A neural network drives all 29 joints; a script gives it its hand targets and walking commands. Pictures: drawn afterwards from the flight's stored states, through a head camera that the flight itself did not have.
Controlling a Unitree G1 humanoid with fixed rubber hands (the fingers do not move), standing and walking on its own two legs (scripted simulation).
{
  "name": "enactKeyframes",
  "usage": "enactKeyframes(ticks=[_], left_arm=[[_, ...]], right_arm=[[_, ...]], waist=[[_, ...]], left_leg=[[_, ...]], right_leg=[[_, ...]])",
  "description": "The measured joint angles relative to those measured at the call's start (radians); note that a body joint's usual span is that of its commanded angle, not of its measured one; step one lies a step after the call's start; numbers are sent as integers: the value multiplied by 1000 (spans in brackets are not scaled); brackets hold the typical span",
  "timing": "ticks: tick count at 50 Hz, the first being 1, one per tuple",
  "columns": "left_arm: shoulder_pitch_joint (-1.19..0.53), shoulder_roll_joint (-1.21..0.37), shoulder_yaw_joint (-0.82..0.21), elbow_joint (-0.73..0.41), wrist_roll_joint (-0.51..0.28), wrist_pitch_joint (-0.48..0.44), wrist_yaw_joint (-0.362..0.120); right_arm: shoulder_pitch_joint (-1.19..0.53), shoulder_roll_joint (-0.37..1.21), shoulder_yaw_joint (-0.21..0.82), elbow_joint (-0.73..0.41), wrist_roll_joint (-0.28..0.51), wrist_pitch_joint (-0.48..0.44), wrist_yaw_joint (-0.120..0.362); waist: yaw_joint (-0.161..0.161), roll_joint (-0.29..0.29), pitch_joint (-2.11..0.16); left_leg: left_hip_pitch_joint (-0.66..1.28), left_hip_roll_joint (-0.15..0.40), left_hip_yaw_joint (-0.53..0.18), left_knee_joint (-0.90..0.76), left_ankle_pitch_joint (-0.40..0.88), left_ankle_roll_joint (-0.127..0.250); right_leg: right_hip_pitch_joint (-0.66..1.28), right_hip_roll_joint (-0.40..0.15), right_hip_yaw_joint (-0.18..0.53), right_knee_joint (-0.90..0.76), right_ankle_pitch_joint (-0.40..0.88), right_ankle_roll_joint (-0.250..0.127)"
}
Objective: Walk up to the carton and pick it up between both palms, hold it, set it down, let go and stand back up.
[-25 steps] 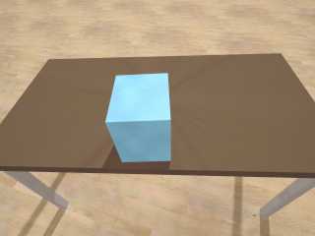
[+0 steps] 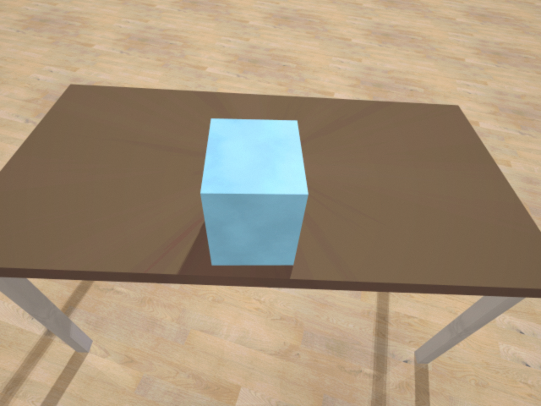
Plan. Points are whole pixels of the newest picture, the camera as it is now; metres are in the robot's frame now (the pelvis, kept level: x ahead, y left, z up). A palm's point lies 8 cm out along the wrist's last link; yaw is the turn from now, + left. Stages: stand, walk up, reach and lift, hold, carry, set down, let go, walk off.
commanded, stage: walk up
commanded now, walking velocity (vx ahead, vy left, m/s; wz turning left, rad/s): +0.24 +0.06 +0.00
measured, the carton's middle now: (253, 194) +0.50 +0.03 -0.02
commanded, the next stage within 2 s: none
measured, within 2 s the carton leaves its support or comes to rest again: neither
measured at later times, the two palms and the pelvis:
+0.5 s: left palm out of the picture +0.07 +0.26 -0.13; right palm out of the picture +0.13 -0.24 -0.16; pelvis +0.08 +0.02 -0.01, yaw +1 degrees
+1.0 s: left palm out of the picture +0.08 +0.39 -0.17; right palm out of the picture +0.11 -0.11 -0.11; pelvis +0.07 +0.13 +0.00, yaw +2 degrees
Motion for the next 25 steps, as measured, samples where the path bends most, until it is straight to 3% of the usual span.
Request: enactKeyframes(ticks=[5, 8, 10, 12, 15, 17, 20, 25], left_arm=[[-106, -17, -10, -47, -8, -28, 8], [-172, -35, -16, -86, -8, -52, 15], [-196, -54, -24, -116, -4, -78, 24], [-196, -76, -32, -137, 6, -92, 35], [-149, -77, -28, -138, 0, -83, 59], [-125, -55, -20, -131, -7, -74, 70], [-92, -33, -16, -115, -3, -60, 70], [-32, -12, -10, -99, 6, -41, 67]], right_arm=[[14, -4, -5, 11, -8, -18, 2], [32, -6, -6, 34, -3, -17, 3], [44, -11, -7, 51, 5, -7, 4], [30, -27, -14, 61, 7, 15, 11], [-33, -65, -36, 34, 3, 42, 24], [-93, -89, -51, -4, 4, 54, 26], [-183, -124, -70, -74, 8, 74, 28], [-284, -169, -86, -158, 13, 108, 41]], waist=[[-14, 8, 32], [-13, 10, 51], [4, 18, 58], [19, 38, 57], [33, 25, 64], [35, 20, 81], [38, 18, 106], [46, 6, 122]], left_leg=[[20, -5, 9, 29, -46, -8], [32, -9, 9, 72, -90, -21], [5, -10, 11, 176, -151, -31], [-90, 2, 6, 417, -227, -52], [-240, -11, -17, 733, -233, -85], [-324, 2, -43, 816, -185, -108], [-425, 24, -87, 856, -116, -136], [-504, 32, -109, 823, -49, -155]], right_leg=[[23, 2, -54, -125, -94, -16], [49, 23, -83, -230, -38, -44], [78, 25, -95, -304, 74, -68], [75, 20, -101, -254, 39, -80], [121, -13, -76, -271, 2, -66], [158, -30, -69, -314, 22, -47], [189, -50, -62, -354, 38, -43], [202, -94, -67, -350, 26, -4]])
